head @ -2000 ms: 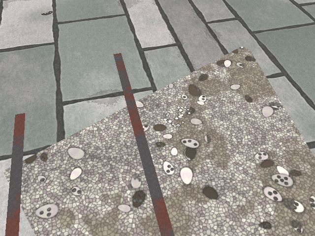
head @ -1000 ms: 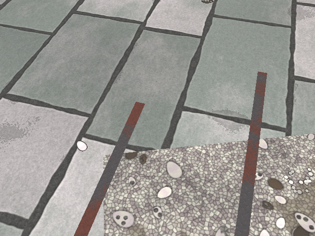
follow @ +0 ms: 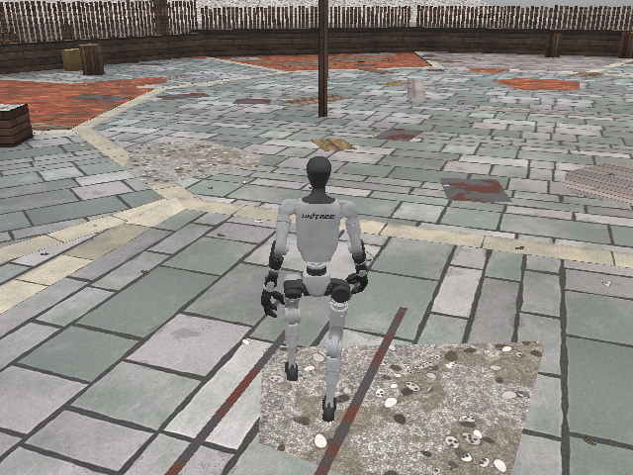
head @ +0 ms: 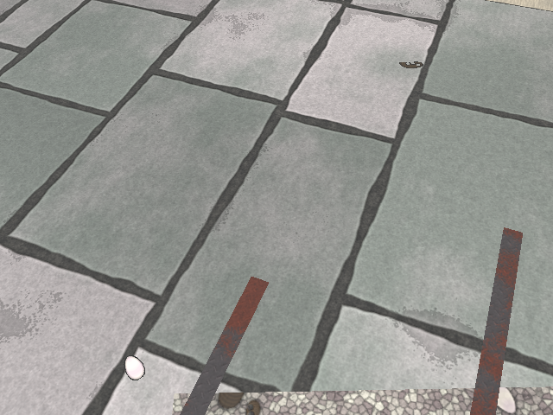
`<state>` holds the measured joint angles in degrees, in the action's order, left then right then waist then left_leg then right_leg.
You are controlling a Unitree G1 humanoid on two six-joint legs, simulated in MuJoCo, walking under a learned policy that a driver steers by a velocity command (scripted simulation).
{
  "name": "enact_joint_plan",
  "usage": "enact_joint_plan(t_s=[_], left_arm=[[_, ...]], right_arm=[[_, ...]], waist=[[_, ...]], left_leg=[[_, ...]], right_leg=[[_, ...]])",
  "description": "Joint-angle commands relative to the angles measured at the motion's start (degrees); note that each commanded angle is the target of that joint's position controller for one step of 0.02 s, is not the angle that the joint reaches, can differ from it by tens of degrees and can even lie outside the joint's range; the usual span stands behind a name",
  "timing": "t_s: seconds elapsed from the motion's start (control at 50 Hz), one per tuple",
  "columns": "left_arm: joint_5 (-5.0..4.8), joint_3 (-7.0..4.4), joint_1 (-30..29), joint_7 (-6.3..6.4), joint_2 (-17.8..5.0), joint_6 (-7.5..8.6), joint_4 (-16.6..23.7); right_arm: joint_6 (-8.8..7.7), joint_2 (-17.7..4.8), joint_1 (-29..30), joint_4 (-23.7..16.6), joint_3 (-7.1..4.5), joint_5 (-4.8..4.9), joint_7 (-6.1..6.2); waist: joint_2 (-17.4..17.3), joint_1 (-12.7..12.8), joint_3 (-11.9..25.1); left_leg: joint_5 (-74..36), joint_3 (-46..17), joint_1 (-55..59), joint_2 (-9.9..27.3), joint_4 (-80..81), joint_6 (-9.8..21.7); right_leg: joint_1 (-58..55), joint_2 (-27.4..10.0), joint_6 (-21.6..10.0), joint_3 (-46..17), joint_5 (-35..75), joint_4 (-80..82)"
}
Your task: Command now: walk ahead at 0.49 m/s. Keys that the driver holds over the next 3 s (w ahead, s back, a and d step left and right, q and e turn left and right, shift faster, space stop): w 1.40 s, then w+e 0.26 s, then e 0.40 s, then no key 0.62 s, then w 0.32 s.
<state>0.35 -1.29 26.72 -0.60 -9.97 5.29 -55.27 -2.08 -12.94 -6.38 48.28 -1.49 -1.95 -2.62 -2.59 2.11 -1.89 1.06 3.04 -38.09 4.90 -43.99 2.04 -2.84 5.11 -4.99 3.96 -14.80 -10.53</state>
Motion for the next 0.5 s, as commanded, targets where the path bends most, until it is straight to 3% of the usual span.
enact_joint_plan(t_s=[0.02,0.06,0.1,0.12,0.14,0.16,0.18,0.2,0.22,0.24,0.26,0.28,0.3,0.34,0.38,0.42,0.5], left_arm=[[0.12,-1.53,3.24,0.69,-8.58,0.69,0.6],[0.37,-1.55,3.2,1.06,-9.01,0.5,-0.39],[0.72,-1.69,1.45,1.46,-9.88,0.3,-0.78],[1.04,-1.85,0.75,1.55,-10.51,0.02,-1.01],[0.95,-1.87,0.08,1.51,-10.8,-0.34,-1.07],[0.5,-1.35,0.3,1.34,-9.48,-0.35,0.17],[-1.72,-0.12,7.89,0.54,-2.88,-0.47,1.08],[-0.15,-1.75,3.6,0.87,-9.12,-0.55,0.48],[-0.04,-2.05,-2.03,0.74,-9.43,-0.26,2.71],[0.09,-1.84,-4.74,0.55,-8.66,0.05,3.13],[0.64,-1.9,-5.19,0.39,-7.78,-0.44,2.79],[1.51,-1.69,-3.91,0.04,-6.66,-1.33,2.49],[1.79,-1.53,-3.21,-0.35,-5.48,-2.08,1.96],[1.99,-1.46,-4.61,-0.91,-4.77,-2.96,2.33],[1.96,-1.53,-9.81,-1.13,-5.34,-3.43,3.97],[1.69,-1.52,-15.31,-1.18,-5.79,-3.48,5.65],[1.04,-0.91,-23.49,-1.22,-4.88,-3.12,7.92]], right_arm=[[-0.91,-1.9,8.47,-5.08,0.25,0.4,0.12],[-1.09,-2.68,8.76,-5.24,0.01,0.42,0.45],[-1.45,-3.93,4.32,-3.74,-0.63,0.36,1.09],[-1.73,-5.05,-1.35,-1.82,-1.24,0.36,1.59],[-2.24,-6.29,-10.47,1.3,-2.01,0.05,2.16],[-2.62,-9.99,-19.81,3.36,-3.21,-1.32,2.87],[-2.43,-15.28,-22.9,3.63,-4.71,-2.17,3.0],[-1.73,-11.95,-19.01,3.43,-4.27,0.74,2.36],[-1.76,-9.72,-12.56,2.77,-3.58,1.36,2.27],[-2.22,-6.56,-9.54,2.62,-2.85,1.15,2.03],[-2.68,-4.96,-8.76,3.26,-2.39,1.07,2.13],[-3.01,-3.25,-8.72,4.32,-1.84,1.21,2.33],[-3.46,-2.87,-9.66,5.07,-1.64,1.15,2.37],[-4.28,-4.21,-12.13,6.65,-1.9,1.53,2.36],[-4.45,-5.4,-13.84,7.57,-2.11,1.52,2.32],[-4.25,-5.23,-15.84,8.32,-1.94,1.53,2.28],[-4.09,-5.25,-19.76,9.78,-1.69,1.47,2.36]], waist=[[6.44,0.54,-4.51],[6.26,-0.24,-4.6],[6.87,-2.8,-2.05],[7.04,-5.19,1.1],[5.82,-9.03,5.87],[2.45,-12.05,12.18],[-10.84,-8.25,19.82],[-2.67,-8.51,18.01],[-1.29,-5.9,8.16],[1.39,-4.71,4.13],[1.61,-2.87,1.64],[0.61,-1.02,0.93],[0.12,-0.41,0.97],[0.04,0.21,0.19],[0.1,-0.34,-1.77],[0.2,-1.57,-3.23],[-0.26,-4.03,-3.77]], left_leg=[[-2.77,2.57,2.6,-2.45,7.9,0.89],[-0.85,2.34,4.6,-3.35,10.57,2.59],[3.96,2.91,10.88,-5.89,11.99,4.73],[6.38,3.21,16.89,-7.65,13.1,5.93],[4.92,3.18,28.07,-8.28,16.52,7.48],[10.36,-6.93,42.61,1.19,16.83,10.27],[15.46,-37.04,59.12,19.19,20.96,19.59],[18.04,-43.73,55.34,17.77,27.28,18.91],[17.28,-32.66,46.6,15.61,28.77,16.62],[11.42,-26.75,39.42,13.3,30.87,14.97],[7.09,-21.79,34.22,10.69,32.11,12.9],[4.74,-17.88,30.18,8.54,33.41,11.29],[2.56,-15.84,28.53,7.67,34.19,10.94],[0.07,-12.84,27.39,6.66,35.87,11.27],[1.4,-11.0,27.57,6.02,38.07,11.25],[0.54,-9.66,29.23,5.25,39.11,10.86],[-4.23,-6.9,33.19,4.37,38.54,9.65]], right_leg=[[2.64,-15.33,-4.78,-5.38,33.35,2.56],[-0.76,-16.88,-4.89,-5.44,38.22,0.77],[-3.63,-17.4,-4.1,-4.66,51.7,-5.81],[-4.39,-17.02,-3.53,-4.18,57.27,-13.0],[-1.3,-15.36,-2.67,-2.74,55.19,-24.05],[9.67,-13.12,-2.06,-1.35,38.24,-39.81],[31.68,-2.05,0.59,0.78,-5.31,-64.19],[37.75,-1.87,-0.39,-6.88,-12.99,-69.01],[40.27,-5.37,-0.79,-7.43,-7.33,-66.97],[38.52,-7.28,-0.8,-7.1,-3.88,-63.57],[35.88,-8.82,-0.52,-7.03,-2.72,-60.39],[32.64,-9.78,0.2,-6.9,-2.02,-57.7],[30.83,-9.89,0.77,-6.42,-1.64,-56.31],[31.88,-10.52,1.76,-5.18,0.02,-53.72],[36.0,-11.76,2.82,-4.1,4.3,-49.6],[39.53,-12.44,3.73,-3.19,8.54,-44.1],[39.48,-11.19,4.12,-1.13,14.68,-32.47]])
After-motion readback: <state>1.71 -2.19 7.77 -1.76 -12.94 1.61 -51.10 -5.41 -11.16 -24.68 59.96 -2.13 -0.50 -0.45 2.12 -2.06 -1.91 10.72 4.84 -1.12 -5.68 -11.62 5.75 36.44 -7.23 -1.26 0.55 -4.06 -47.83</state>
